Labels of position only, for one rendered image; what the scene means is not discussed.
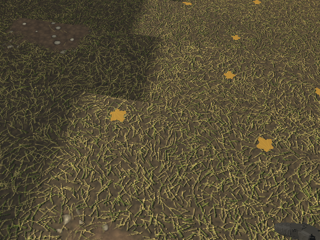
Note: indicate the robot right hand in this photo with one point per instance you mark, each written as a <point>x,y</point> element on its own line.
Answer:
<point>297,231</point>

